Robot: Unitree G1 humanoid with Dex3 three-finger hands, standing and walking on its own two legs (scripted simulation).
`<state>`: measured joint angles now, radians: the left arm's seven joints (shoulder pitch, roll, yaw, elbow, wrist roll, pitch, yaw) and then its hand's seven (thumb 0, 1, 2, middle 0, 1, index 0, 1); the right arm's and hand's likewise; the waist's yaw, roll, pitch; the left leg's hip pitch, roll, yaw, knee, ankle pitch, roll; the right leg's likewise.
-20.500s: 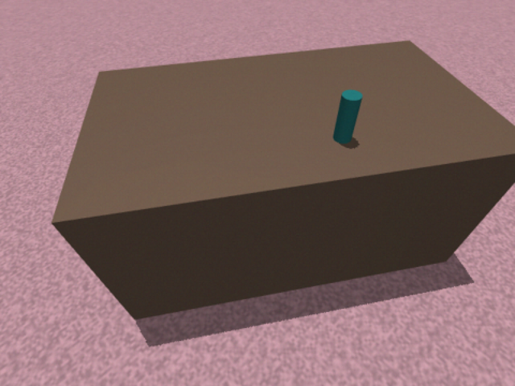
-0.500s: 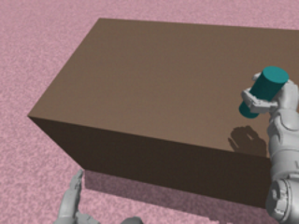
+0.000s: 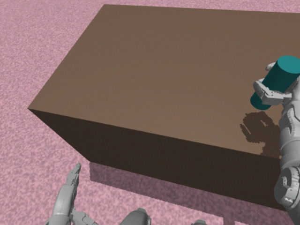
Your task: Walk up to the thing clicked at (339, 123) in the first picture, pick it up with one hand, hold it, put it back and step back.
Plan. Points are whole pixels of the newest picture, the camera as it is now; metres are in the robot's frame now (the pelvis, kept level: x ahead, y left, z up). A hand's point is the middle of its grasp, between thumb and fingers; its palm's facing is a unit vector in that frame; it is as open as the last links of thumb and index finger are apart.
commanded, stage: crouch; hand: right
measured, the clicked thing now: (273, 85) +0.49 -0.22 +0.08
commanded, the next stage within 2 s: lower in 0.04 s
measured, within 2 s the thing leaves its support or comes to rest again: rests again in 0.94 s
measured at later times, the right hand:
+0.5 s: hand (262, 92) +0.50 -0.21 +0.04, palm faces +0.19 +0.98 +0.02, open 7.9 cm
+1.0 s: hand (257, 97) +0.51 -0.22 +0.00, palm faces +0.21 +0.98 +0.01, open 7.9 cm
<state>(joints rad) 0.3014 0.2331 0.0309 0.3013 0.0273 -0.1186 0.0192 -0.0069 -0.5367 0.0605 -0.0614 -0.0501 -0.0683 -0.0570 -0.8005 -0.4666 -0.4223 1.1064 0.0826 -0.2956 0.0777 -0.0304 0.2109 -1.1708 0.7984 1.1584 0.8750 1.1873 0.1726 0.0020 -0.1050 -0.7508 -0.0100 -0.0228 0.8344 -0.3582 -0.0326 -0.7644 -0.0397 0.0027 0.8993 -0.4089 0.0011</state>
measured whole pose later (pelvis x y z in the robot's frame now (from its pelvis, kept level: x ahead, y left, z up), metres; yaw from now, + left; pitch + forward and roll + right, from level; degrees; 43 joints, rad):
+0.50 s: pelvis -0.01 +0.01 -0.03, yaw +0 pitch +20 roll +3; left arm 0.32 0.23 0.01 0.16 0.05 -0.10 0.01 -0.01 -0.55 0.07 -0.06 -0.04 -0.06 -0.06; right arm -0.86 -0.55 -0.49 1.20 0.03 -0.35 0.11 -0.03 0.21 -1.17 0.79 1.17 0.87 1.19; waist 0.23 0.01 -0.12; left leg -0.94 -0.02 0.00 0.99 -0.41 -0.02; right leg -0.96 -0.05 0.03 1.06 -0.46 0.01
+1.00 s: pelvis -0.01 +0.00 -0.05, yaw +1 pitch +23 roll +4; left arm 0.35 0.24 0.01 0.03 0.07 -0.06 -0.01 -0.01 -0.54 0.06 -0.06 -0.04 -0.06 -0.06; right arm -0.87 -0.59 -0.53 1.23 0.00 -0.40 0.07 -0.03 0.21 -1.17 0.79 1.17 0.87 1.20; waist 0.28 0.00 -0.13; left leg -1.05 -0.03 0.01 1.08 -0.44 -0.03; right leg -1.08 -0.06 0.05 1.17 -0.50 0.01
